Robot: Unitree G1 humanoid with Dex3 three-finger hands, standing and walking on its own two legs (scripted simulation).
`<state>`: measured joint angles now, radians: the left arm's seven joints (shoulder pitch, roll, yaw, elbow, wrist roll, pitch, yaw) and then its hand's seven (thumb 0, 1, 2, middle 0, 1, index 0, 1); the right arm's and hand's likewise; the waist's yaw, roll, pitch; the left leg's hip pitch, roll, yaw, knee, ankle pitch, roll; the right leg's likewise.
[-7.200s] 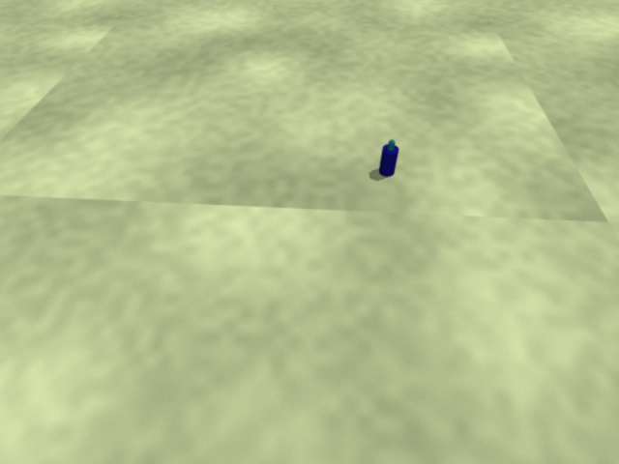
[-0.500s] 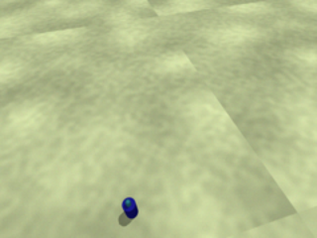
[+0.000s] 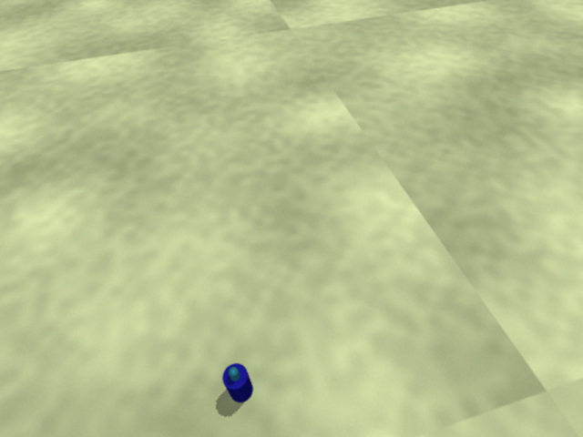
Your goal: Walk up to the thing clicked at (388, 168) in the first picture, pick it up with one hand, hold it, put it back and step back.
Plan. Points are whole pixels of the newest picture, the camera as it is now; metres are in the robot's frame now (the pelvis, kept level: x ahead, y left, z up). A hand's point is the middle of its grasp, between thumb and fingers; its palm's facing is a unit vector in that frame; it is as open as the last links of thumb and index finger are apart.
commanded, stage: stand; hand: left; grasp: from the side
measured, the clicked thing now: (237, 380) +0.41 +0.22 -0.69
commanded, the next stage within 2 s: go down in 0.26 s
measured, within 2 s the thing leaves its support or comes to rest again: neither
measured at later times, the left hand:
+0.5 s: hand out of the picture +0.12 +0.25 -0.16, palm faces +0.06 -0.94 -0.32, open 8.7 cm
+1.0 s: hand out of the picture +0.14 +0.28 -0.19, palm faces +0.06 -0.95 -0.31, open 16.8 cm
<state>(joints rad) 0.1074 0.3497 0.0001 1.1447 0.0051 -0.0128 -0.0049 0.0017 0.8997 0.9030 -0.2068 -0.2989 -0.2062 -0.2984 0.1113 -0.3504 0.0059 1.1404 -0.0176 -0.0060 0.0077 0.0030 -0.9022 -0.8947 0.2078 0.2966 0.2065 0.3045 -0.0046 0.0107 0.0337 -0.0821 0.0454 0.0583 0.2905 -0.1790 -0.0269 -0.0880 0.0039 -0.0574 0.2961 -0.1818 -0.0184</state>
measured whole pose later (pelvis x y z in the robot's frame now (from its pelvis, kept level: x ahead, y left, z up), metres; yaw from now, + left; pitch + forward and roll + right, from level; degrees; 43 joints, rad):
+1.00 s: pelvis -0.01 +0.02 -0.06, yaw +1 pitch +13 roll -2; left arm 0.19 0.31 0.18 0.59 0.05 0.14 -0.05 -0.01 -0.40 0.07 -0.09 -0.09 -0.08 -0.09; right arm 0.22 -0.25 -0.03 0.63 0.02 -0.10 -0.04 0.01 -0.88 -0.89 0.21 0.30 0.21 0.30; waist -0.02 0.00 -0.08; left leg -0.70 0.04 0.02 0.94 -0.46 0.01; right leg -0.68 -0.03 -0.07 0.90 -0.44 0.00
